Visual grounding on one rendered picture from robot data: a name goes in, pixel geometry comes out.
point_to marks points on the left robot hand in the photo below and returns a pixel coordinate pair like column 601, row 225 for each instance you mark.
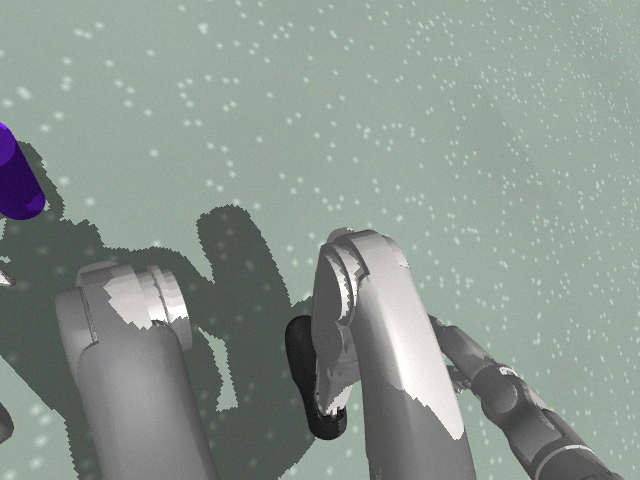
column 6, row 279

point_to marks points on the right robot foot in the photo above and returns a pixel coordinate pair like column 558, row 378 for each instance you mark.
column 302, row 361

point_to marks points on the right robot hand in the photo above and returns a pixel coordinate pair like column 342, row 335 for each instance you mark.
column 467, row 356

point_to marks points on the can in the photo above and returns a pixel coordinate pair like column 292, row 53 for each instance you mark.
column 21, row 197

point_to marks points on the right robot arm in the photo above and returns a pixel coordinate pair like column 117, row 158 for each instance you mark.
column 544, row 444

